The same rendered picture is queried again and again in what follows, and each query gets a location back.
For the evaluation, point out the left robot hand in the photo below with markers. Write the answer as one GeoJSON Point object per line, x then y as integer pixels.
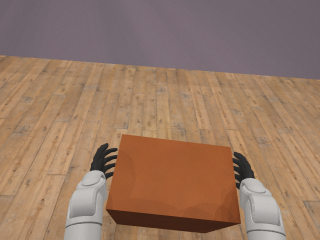
{"type": "Point", "coordinates": [99, 160]}

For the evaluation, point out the right robot hand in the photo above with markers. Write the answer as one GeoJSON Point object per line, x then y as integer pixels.
{"type": "Point", "coordinates": [244, 168]}

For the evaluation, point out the carton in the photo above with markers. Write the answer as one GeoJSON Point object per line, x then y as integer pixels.
{"type": "Point", "coordinates": [173, 185]}

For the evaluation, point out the robot left forearm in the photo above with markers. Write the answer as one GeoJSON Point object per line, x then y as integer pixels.
{"type": "Point", "coordinates": [85, 210]}

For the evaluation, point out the robot right forearm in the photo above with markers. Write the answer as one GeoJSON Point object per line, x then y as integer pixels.
{"type": "Point", "coordinates": [263, 219]}

